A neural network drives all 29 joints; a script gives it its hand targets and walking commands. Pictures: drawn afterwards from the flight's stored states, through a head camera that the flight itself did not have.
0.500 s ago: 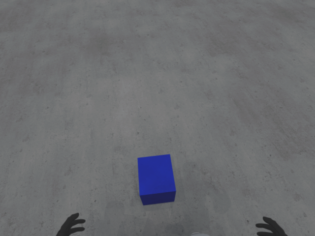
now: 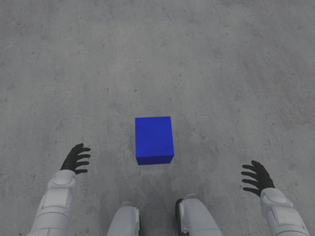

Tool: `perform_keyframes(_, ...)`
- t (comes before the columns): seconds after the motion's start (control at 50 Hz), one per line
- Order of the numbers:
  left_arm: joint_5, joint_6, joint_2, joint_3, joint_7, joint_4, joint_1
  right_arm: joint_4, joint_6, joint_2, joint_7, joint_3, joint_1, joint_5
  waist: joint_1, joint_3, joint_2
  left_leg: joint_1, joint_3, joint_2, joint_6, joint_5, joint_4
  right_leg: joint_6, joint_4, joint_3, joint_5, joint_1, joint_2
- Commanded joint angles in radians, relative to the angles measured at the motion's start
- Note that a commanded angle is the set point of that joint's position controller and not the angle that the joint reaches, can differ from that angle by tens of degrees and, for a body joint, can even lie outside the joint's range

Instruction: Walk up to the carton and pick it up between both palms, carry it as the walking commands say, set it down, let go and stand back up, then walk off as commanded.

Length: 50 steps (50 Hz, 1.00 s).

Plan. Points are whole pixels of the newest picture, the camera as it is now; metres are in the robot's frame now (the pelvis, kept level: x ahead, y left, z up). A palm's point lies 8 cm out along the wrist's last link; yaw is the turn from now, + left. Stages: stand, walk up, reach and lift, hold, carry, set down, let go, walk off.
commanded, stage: reach and lift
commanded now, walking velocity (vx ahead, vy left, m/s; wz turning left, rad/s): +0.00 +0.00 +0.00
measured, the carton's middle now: (153, 142) +0.52 -0.01 -0.60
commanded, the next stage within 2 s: none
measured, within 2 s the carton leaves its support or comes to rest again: neither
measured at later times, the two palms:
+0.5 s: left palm (91, 138) +0.40 +0.20 -0.15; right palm (230, 133) +0.39 -0.24 -0.14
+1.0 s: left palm (96, 113) +0.51 +0.20 -0.20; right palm (201, 110) +0.51 -0.18 -0.20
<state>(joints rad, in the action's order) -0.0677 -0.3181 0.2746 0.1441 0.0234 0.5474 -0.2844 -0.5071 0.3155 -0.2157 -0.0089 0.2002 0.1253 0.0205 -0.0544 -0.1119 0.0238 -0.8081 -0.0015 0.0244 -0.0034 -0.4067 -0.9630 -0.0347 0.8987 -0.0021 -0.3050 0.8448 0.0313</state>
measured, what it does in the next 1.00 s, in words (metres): lowers itself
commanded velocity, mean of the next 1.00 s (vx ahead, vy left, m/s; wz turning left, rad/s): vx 0.00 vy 0.00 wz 0.00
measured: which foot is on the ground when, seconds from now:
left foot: down 0.00-1.00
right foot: down 0.00-1.00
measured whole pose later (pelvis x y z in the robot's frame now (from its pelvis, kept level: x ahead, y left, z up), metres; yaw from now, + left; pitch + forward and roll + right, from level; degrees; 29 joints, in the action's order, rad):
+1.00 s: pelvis -0.03 -0.02 -0.05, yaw +3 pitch +36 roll +1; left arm 0.05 -0.18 0.36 0.30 0.03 0.75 -1.29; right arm -0.59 0.23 -0.20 0.14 0.30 1.22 -0.02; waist -0.03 -0.37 0.00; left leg -1.38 0.05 -0.03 -0.03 -0.34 -1.08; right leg -0.03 1.06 0.04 -0.28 1.41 0.02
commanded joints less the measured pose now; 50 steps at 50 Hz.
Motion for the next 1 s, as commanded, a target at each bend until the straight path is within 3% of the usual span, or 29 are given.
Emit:
perform_keyframes(0.0,0.009,-0.052,0.183,0.076,-0.028,-0.138,-0.324,0.176,0.032,-0.214,0.010,0.029,0.414,0.012,0.074,0.664,-0.132,0.191,-0.020,-0.052,-0.016,0.170,0.147,0.007,-0.025,-0.049,0.107,-0.233,-0.082)
perform_keyframes(0.02,0.028,-0.058,0.172,0.052,-0.033,-0.091,-0.352,0.123,0.043,-0.191,0.012,-0.005,0.402,0.011,0.049,0.609,-0.091,0.155,-0.023,-0.045,-0.011,0.152,0.158,-0.001,-0.029,-0.054,0.097,-0.217,-0.088)
perform_keyframes(0.04,0.022,-0.048,0.169,0.062,-0.042,-0.144,-0.398,0.158,0.038,-0.206,0.015,0.018,0.483,0.013,0.070,0.657,-0.101,0.170,-0.027,-0.051,-0.015,0.187,0.158,0.003,-0.028,-0.050,0.121,-0.225,-0.091)
perform_keyframes(0.06,0.044,-0.061,0.154,0.036,-0.044,-0.111,-0.441,0.107,0.044,-0.233,0.018,0.050,0.501,0.002,0.025,0.650,-0.100,0.140,0.002,-0.045,-0.023,0.163,0.173,0.007,-0.020,-0.068,0.106,-0.192,-0.091)
perform_keyframes(0.1,0.061,-0.064,0.127,0.029,-0.050,-0.058,-0.506,0.050,0.054,-0.224,0.017,0.030,0.583,-0.011,0.040,0.618,-0.031,0.106,-0.014,-0.045,-0.022,0.110,0.160,0.008,-0.017,-0.055,0.049,-0.146,-0.085)
perform_keyframes(0.12,0.074,-0.063,0.127,0.036,-0.046,-0.019,-0.548,0.045,0.052,-0.242,0.024,0.058,0.648,-0.039,-0.020,0.648,0.015,0.065,-0.007,-0.048,-0.017,0.067,0.150,-0.008,-0.007,-0.077,0.038,-0.143,-0.084)
perform_keyframes(0.14,0.085,-0.069,0.149,0.039,-0.050,0.006,-0.538,0.010,0.066,-0.230,0.028,0.041,0.660,-0.026,0.005,0.663,0.027,0.067,-0.010,-0.050,-0.007,0.032,0.164,-0.006,0.000,-0.071,0.006,-0.164,-0.076)
perform_keyframes(0.22,0.116,-0.050,0.153,0.036,-0.061,-0.006,-0.732,0.018,0.050,-0.252,0.049,0.075,0.824,-0.046,-0.038,0.807,0.063,0.050,0.000,-0.051,-0.018,0.026,0.157,-0.007,0.014,-0.070,0.018,-0.188,-0.086)
perform_keyframes(0.24,0.123,-0.047,0.174,0.027,-0.072,-0.024,-0.800,-0.001,0.048,-0.263,0.051,0.105,0.900,-0.022,-0.041,0.826,0.007,0.057,0.017,-0.052,-0.022,0.022,0.147,-0.003,0.038,-0.074,0.010,-0.115,-0.075)
perform_keyframes(0.26,0.108,-0.044,0.165,0.033,-0.071,0.007,-0.793,-0.009,0.037,-0.262,0.055,0.093,0.883,-0.042,-0.015,0.891,-0.017,0.093,-0.001,-0.058,-0.031,0.089,0.130,0.001,0.036,-0.078,0.058,-0.116,-0.085)
perform_keyframes(0.32,0.122,-0.038,0.229,0.061,-0.093,0.007,-0.893,-0.028,0.043,-0.261,0.075,0.059,0.999,0.001,0.015,1.020,0.041,0.079,-0.029,-0.064,-0.030,0.112,0.089,-0.005,0.047,-0.058,0.063,-0.192,-0.091)
perform_keyframes(0.36,0.114,-0.022,0.253,0.084,-0.092,-0.025,-0.877,0.056,0.024,-0.254,0.084,0.043,0.996,0.033,0.052,1.117,0.004,0.062,-0.043,-0.082,-0.030,0.194,0.070,-0.006,0.065,-0.052,0.153,-0.214,-0.100)
perform_keyframes(0.4,0.097,-0.008,0.278,0.097,-0.095,-0.023,-0.896,0.032,0.016,-0.240,0.101,0.045,1.012,0.048,0.049,1.185,-0.004,0.065,-0.045,-0.095,-0.031,0.268,0.046,-0.010,0.086,-0.035,0.223,-0.239,-0.098)
perform_keyframes(0.42,0.088,0.003,0.250,0.103,-0.094,0.016,-0.892,-0.016,0.009,-0.214,0.102,0.016,1.001,0.058,0.089,1.203,-0.022,0.056,-0.059,-0.095,-0.040,0.311,0.044,-0.008,0.086,-0.039,0.258,-0.251,-0.098)
perform_keyframes(0.48,0.064,0.036,0.259,0.122,-0.069,0.062,-0.908,-0.053,-0.009,-0.158,0.118,0.008,0.976,0.095,0.085,1.214,-0.079,-0.067,-0.070,-0.103,-0.040,0.312,0.022,-0.012,0.092,0.006,0.347,-0.297,-0.090)
perform_keyframes(0.5,0.062,0.061,0.262,0.147,-0.058,0.089,-0.930,-0.061,-0.025,-0.140,0.118,-0.016,1.035,0.099,0.140,1.128,-0.047,-0.166,-0.075,-0.110,-0.028,0.319,0.016,-0.018,0.106,0.023,0.362,-0.274,-0.087)
perform_keyframes(0.52,0.058,0.077,0.271,0.156,-0.048,0.098,-0.902,-0.055,-0.037,-0.144,0.122,-0.001,1.000,0.090,0.119,1.156,-0.042,-0.166,-0.068,-0.114,-0.025,0.330,0.013,-0.028,0.111,0.030,0.411,-0.296,-0.088)
perform_keyframes(0.56,0.074,0.112,0.250,0.174,-0.014,0.116,-0.964,-0.080,-0.055,-0.086,0.133,-0.038,1.049,0.092,0.132,1.080,0.006,-0.322,-0.077,-0.119,-0.022,0.297,0.010,-0.032,0.105,0.067,0.440,-0.340,-0.070)
perform_keyframes(0.64,0.077,0.174,0.232,0.180,0.025,0.187,-1.017,-0.092,-0.104,-0.043,0.148,-0.001,1.102,0.050,0.077,1.113,0.018,-0.398,-0.070,-0.114,-0.015,0.318,0.011,-0.042,0.106,0.056,0.488,-0.319,-0.075)
perform_keyframes(0.72,0.094,0.205,0.244,0.199,0.047,0.216,-1.099,-0.087,-0.123,-0.043,0.172,0.030,1.177,-0.002,0.069,1.188,0.022,-0.544,-0.085,-0.122,-0.017,0.322,-0.024,-0.041,0.145,0.098,0.600,-0.444,-0.058)
perform_keyframes(0.74,0.114,0.209,0.235,0.179,0.044,0.226,-1.136,-0.080,-0.132,-0.076,0.170,0.058,1.237,-0.007,0.039,1.207,0.025,-0.510,-0.061,-0.110,-0.013,0.335,-0.036,-0.047,0.175,0.081,0.611,-0.383,-0.061)
perform_keyframes(0.76,0.123,0.209,0.245,0.184,0.040,0.158,-1.180,-0.007,-0.136,-0.094,0.169,0.053,1.293,0.000,0.067,1.339,0.009,-0.441,-0.076,-0.118,-0.022,0.395,-0.041,-0.039,0.183,0.065,0.641,-0.431,-0.072)
perform_keyframes(0.78,0.133,0.207,0.261,0.191,0.040,0.175,-1.193,0.014,-0.138,-0.121,0.178,0.082,1.313,-0.030,0.029,1.355,0.036,-0.499,-0.077,-0.122,-0.020,0.389,-0.053,-0.038,0.196,0.073,0.694,-0.460,-0.065)
perform_keyframes(0.8,0.128,0.202,0.289,0.195,0.032,0.137,-1.207,0.044,-0.135,-0.114,0.175,0.073,1.336,-0.019,0.038,1.421,0.055,-0.449,-0.075,-0.131,-0.020,0.423,-0.056,-0.040,0.209,0.059,0.712,-0.482,-0.075)
perform_keyframes(0.82,0.134,0.193,0.270,0.182,0.028,0.102,-1.225,0.075,-0.132,-0.147,0.173,0.110,1.333,-0.040,0.007,1.501,0.023,-0.380,-0.069,-0.132,-0.024,0.473,-0.045,-0.034,0.207,0.039,0.735,-0.501,-0.078)
perform_keyframes(0.86,0.110,0.188,0.289,0.181,0.009,-0.008,-1.220,0.125,-0.134,-0.140,0.156,0.128,1.307,-0.048,0.011,1.627,0.013,-0.214,-0.050,-0.131,-0.032,0.632,-0.055,-0.019,0.225,0.004,0.824,-0.455,-0.101)
perform_keyframes(0.92,0.138,0.138,0.204,0.152,-0.019,-0.006,-1.278,0.084,-0.116,-0.163,0.131,0.131,1.344,-0.035,-0.012,1.690,-0.015,0.065,-0.028,-0.124,-0.034,0.704,-0.061,-0.008,0.177,-0.049,0.698,-0.250,-0.115)
perform_keyframes(0.94,0.114,0.121,0.243,0.175,-0.034,-0.054,-1.316,0.127,-0.108,-0.216,0.127,0.134,1.383,-0.026,0.009,1.842,-0.054,0.172,-0.036,-0.119,-0.045,0.725,-0.106,0.000,0.204,-0.048,0.682,-0.258,-0.119)
perform_keyframes(0.98,0.130,0.100,0.262,0.138,-0.071,-0.199,-1.330,0.190,-0.095,-0.256,0.117,0.132,1.366,0.024,-0.005,2.070,-0.136,0.467,-0.022,-0.116,-0.060,0.929,-0.145,0.008,0.206,-0.061,0.722,-0.246,-0.124)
